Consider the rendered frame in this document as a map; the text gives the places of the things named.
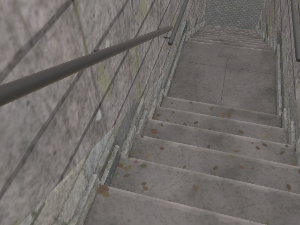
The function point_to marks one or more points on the stairs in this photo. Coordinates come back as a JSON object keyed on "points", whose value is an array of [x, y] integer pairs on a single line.
{"points": [[230, 36], [198, 163]]}

